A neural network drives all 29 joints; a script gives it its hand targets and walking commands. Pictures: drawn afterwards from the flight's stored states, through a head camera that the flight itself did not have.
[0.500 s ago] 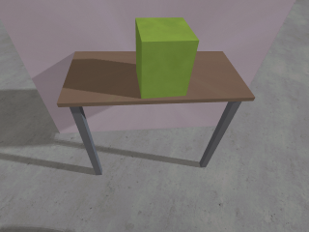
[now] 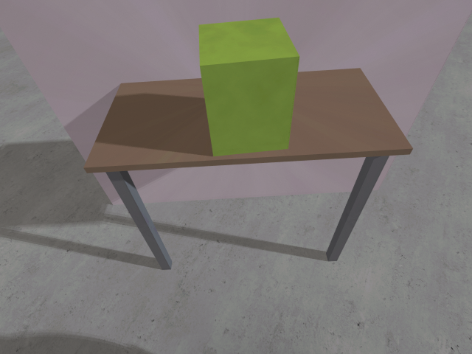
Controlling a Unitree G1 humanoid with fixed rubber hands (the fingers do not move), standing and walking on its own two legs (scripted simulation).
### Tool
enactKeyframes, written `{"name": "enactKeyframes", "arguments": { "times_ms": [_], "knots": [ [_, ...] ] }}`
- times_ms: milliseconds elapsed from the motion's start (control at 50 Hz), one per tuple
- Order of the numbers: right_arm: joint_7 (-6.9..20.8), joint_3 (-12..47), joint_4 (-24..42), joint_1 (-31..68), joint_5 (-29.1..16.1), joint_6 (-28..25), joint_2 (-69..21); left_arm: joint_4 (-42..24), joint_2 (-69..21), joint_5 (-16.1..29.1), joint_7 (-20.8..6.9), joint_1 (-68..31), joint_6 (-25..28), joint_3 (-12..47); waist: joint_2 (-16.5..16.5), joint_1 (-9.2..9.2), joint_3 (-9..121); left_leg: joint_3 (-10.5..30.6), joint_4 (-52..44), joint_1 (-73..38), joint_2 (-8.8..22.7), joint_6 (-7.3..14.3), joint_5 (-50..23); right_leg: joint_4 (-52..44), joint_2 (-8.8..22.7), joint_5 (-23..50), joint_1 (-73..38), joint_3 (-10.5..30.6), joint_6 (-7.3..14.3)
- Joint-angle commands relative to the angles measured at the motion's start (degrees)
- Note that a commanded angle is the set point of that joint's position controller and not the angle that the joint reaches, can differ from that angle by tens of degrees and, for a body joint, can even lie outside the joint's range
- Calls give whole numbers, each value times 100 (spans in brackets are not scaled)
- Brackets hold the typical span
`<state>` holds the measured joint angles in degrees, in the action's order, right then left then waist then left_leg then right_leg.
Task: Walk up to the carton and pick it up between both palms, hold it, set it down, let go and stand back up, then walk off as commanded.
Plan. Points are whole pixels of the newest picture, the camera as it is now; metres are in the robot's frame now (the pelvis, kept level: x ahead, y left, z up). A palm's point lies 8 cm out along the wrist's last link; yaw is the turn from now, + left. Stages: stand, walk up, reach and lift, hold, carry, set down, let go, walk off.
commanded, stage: walk up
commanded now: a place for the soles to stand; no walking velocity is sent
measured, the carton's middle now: (245, 89) +0.73 -0.01 +0.08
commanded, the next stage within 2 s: none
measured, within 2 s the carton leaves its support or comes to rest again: neither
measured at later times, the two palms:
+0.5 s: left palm out of the picture +0.05 +0.31 -0.10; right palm out of the picture +0.07 -0.30 -0.11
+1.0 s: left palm out of the picture +0.05 +0.31 -0.10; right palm out of the picture +0.08 -0.30 -0.10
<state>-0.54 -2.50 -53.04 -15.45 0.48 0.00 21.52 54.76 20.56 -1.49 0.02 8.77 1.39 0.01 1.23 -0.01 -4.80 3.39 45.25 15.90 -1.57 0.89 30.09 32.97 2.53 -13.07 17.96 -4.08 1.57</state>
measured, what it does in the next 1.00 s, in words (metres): steps on the spot: left foot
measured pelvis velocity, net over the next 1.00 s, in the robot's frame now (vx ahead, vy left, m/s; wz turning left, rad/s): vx -0.02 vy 0.00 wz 0.07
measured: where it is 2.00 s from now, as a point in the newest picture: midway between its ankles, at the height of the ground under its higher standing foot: outside the picture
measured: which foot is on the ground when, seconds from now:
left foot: up 0.00-0.06, down 0.08-1.00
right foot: down 0.00-1.00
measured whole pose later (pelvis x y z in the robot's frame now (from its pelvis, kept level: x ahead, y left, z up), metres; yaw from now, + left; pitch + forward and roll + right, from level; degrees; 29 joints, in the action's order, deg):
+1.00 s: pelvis -0.02 +0.00 +0.00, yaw +4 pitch -1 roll +0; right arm 1.1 -2.0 -53.1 -11.0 0.5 0.0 21.4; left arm 54.8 22.7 -1.3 -0.6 8.9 1.4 0.0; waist 0.1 0.0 -2.1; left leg 4.2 32.4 16.3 -2.0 0.3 15.6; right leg 32.5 2.6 -16.0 15.6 -4.8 0.0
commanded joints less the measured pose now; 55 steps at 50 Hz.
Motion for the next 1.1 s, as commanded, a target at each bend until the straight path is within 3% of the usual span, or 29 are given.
{"name": "enactKeyframes", "arguments": {
  "times_ms": [0, 40, 60, 80, 100, 120, 140, 180, 240, 280, 300, 340, 380, 400, 440, 500, 560, 660, 740, 760, 780, 940, 960, 980, 1000, 1020, 1040, 1060, 1080],
  "knots": [
    [-83, -207, 163, -337, -13, -70, 986, -537, 1551, 51, 42, -265, -41, -549, -1170, 10, 603, -384, -1050, 6, 139, -48, -807, -593, 1213, 1349, -819, 879, 836],
    [-103, -272, 73, -405, 79, -109, 1002, -516, 1482, 130, 26, -402, -108, -493, -875, -98, 587, -321, -1839, -627, 69, 69, -1867, -348, 1206, 778, -292, 929, 598],
    [-107, -316, 74, -384, 118, -104, 1127, -507, 1424, 146, 7, -405, -139, -449, -785, -110, 650, 151, -2076, -830, 278, 187, -1969, -266, 1122, 430, -89, 909, 446],
    [-111, -337, 235, -89, 187, -121, 1406, -537, 1228, 203, 8, -444, -157, -408, 13, 29, 492, 1432, -2457, -403, 991, 478, -2032, 250, 650, -205, 147, 611, 141],
    [-77, -350, 405, 398, 143, -116, 1643, -505, 1190, 208, 9, -480, -195, -409, 158, 168, 142, 2013, -2693, 172, 1413, 838, -1391, 378, 158, -1394, 218, 404, -4],
    [-46, -390, 424, 528, 129, -137, 1788, -395, 1299, 157, -8, -506, -252, -457, 347, 78, 0, 2164, -2915, 899, 1681, 1122, -578, 964, -71, -1589, -317, 330, -10],
    [-27, -357, 485, 732, 136, -123, 1696, -378, 1291, 178, -12, -345, -225, -476, 427, 201, -166, 2162, -3027, 1345, 1700, 1202, -339, 1131, -93, -1555, -617, 408, 34],
    [-11, -267, 558, 907, 124, -125, 1494, -273, 1263, 181, -40, 10, -160, -471, 645, 274, -128, 1508, -2820, 1216, 1347, 939, -952, 719, -132, -1250, -704, 319, 54],
    [15, -179, 476, 704, 2, -126, 1232, -243, 1322, 122, 2, 18, 17, -441, 169, 241, 631, 937, -1814, 20, 806, 408, -3089, -598, 256, 209, -947, 470, 107],
    [19, -128, 422, 502, -97, -132, 1063, -247, 1440, 74, 48, -59, 97, -442, -259, 122, 1167, 588, -1387, -171, 541, 198, -3491, -645, 693, 1298, -1457, 772, 219],
    [35, -148, 362, 512, -53, -124, 1148, -277, 1434, 69, 69, -177, 109, -399, -62, 41, 1242, 509, -1421, -256, 505, 178, -3327, -655, 778, 1197, -1370, 808, 220],
    [49, -167, 329, 559, -40, -67, 1184, -276, 1593, 71, 65, -252, 103, -405, -391, 9, 1090, 488, -1428, -399, 426, 214, -2414, -760, 897, 384, -808, 857, 339],
    [70, -151, 266, 600, 0, -37, 1136, -309, 1586, 81, 60, -478, 79, -403, -478, -53, 679, 510, -1460, -211, 393, 200, -2204, -925, 939, -128, -468, 910, 337],
    [78, -162, 254, 674, 24, -49, 1170, -350, 1572, 86, 63, -468, 76, -388, -166, -29, 521, 578, -1641, -122, 453, 234, -2003, -948, 911, -437, -309, 858, 322],
    [98, -170, 205, 648, 21, -59, 1193, -326, 1471, 57, 40, -547, 67, -354, -280, -5, 259, 818, -2005, 211, 540, 276, -1464, -1033, 698, -1117, -319, 716, 209],
    [133, -194, 252, 785, 69, -67, 1324, -265, 1496, 53, 13, -445, 72, -354, -80, 40, 151, 1003, -2332, 541, 538, 291, -622, -1100, 612, -1706, -397, 720, 170],
    [148, -185, 270, 812, 64, -70, 1322, -277, 1475, 45, -6, -359, 97, -386, -179, 82, 254, 1051, -2343, 559, 488, 269, -683, -1153, 582, -1518, -524, 769, 174],
    [150, -140, 243, 765, 23, -112, 1186, -268, 1552, 51, 9, -344, 140, -414, -137, 104, 636, 848, -2004, 200, 473, 224, -2061, -947, 661, -578, -848, 679, 151],
    [117, -155, 306, 835, 19, -129, 1248, -289, 1459, 54, 25, -315, 137, -374, -184, 107, 826, 726, -1821, 30, 484, 201, -2642, -814, 681, 119, -947, 590, 171],
    [112, -117, 279, 748, -8, -125, 1204, -265, 1533, 41, 31, -337, 141, -407, -384, 104, 839, 734, -1790, 31, 487, 218, -2639, -828, 716, 124, -974, 608, 186],
    [111, -133, 297, 776, 11, -118, 1228, -275, 1529, 42, 40, -385, 140, -392, -245, 80, 806, 716, -1768, 18, 482, 203, -2761, -812, 712, 265, -971, 576, 175],
    [108, -142, 255, 701, 28, -85, 1241, -323, 1516, 44, 34, -436, 113, -388, -248, 72, 750, 716, -1832, 111, 472, 239, -2386, -932, 782, -338, -810, 623, 196],
    [216, -353, 426, 262, 87, -242, 1590, -517, 1739, -32, -111, 119, 141, -570, -415, 174, 1260, 850, -1907, 88, 405, 441, 381, -807, 551, -2585, -1126, 658, 380],
    [254, -406, 425, 376, 160, -261, 1683, -414, 1896, -107, -140, 217, 139, -635, -539, 271, 761, 877, -1810, 808, 323, 441, 1242, -912, 678, -3460, -1128, 1024, 433],
    [268, -373, 542, 502, 174, -263, 1622, -413, 1956, -137, -160, 417, 134, -686, -592, 375, 536, 671, -1689, 1314, 188, 309, 1322, -1206, 839, -3839, -1237, 1345, 531],
    [276, -359, 537, 530, 166, -264, 1481, -374, 2115, -158, -173, 516, 138, -749, -968, 418, 347, 106, -1119, 1801, 15, 156, 852, -1650, 1204, -4154, -1572, 1763, 686],
    [271, -383, 560, 566, 174, -288, 1398, -407, 2158, -129, -154, 571, 164, -753, -1458, 403, 112, -344, -187, 1838, 27, 103, -216, -2190, 1841, -3832, -1467, 2391, 976],
    [253, -369, 503, 485, 161, -328, 1356, -501, 2076, -156, -142, 368, 212, -767, -1100, 278, -103, -296, -170, 2000, 373, 124, -479, -2064, 2017, -2759, -1658, 2331, 1211],
    [257, -372, 518, 550, 138, -374, 1351, -528, 2052, -139, -142, 342, 212, -738, -1054, 314, -69, -278, -573, 1965, 526, 149, -423, -1886, 1978, -2177, -1849, 2048, 1253]
  ]
}}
